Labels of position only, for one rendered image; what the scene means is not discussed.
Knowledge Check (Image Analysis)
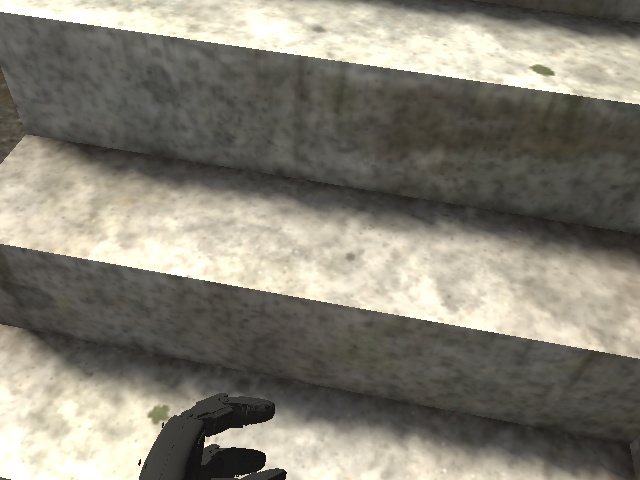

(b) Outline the robot left hand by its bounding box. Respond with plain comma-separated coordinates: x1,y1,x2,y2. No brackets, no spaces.
138,393,287,480

